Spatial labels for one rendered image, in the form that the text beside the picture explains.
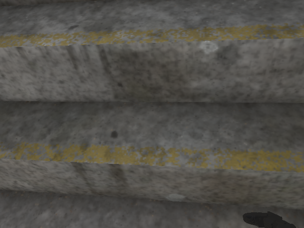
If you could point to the robot right hand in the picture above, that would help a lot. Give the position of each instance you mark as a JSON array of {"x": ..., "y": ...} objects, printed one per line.
[{"x": 266, "y": 220}]

